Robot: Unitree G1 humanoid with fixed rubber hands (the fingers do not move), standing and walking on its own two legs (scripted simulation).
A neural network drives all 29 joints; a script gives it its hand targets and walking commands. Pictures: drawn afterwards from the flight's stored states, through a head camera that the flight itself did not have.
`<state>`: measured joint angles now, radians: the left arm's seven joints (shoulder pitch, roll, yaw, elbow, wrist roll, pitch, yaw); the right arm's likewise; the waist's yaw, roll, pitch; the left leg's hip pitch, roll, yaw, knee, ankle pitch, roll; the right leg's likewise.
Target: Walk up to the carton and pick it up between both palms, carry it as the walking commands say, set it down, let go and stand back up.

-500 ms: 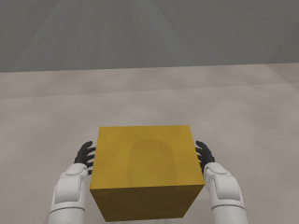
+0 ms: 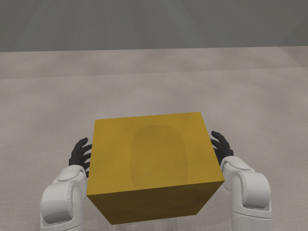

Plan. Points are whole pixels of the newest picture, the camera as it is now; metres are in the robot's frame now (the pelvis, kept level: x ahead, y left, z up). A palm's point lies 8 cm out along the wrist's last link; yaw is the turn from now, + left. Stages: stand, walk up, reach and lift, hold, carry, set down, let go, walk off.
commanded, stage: carry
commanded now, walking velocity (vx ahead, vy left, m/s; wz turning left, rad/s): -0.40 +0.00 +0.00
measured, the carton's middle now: (152, 173) +0.27 -0.01 +0.01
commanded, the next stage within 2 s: none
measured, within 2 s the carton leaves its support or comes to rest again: neither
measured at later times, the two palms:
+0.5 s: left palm out of the picture +0.06 +0.21 +0.08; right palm out of the picture +0.06 -0.13 +0.09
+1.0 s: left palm out of the picture -0.05 +0.28 +0.08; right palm out of the picture -0.01 -0.05 +0.08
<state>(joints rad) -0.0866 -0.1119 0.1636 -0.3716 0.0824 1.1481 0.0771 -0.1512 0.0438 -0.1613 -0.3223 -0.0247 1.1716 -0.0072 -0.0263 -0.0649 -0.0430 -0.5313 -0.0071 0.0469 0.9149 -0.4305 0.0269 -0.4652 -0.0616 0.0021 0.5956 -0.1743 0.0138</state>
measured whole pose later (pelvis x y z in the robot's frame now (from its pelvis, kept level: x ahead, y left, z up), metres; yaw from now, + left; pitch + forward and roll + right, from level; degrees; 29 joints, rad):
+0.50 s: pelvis -0.18 +0.04 +0.01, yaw +0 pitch +2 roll +1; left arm -0.06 -0.09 0.16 -0.26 0.07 1.19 0.05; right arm -0.06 0.07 -0.15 -0.30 -0.07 1.22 -0.02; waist 0.00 -0.01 -0.16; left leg -0.53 0.03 0.06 0.75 -0.29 0.00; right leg -0.31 -0.01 -0.07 0.54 -0.28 -0.04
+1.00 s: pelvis -0.28 +0.08 +0.00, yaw +5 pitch +2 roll +0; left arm -0.13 -0.05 0.17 -0.25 0.07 1.21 0.06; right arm -0.13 0.08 -0.16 -0.25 -0.08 1.20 -0.02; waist 0.03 0.00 -0.13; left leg -0.46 0.02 0.08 0.56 -0.13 0.03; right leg -0.39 -0.02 -0.08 0.61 -0.24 -0.02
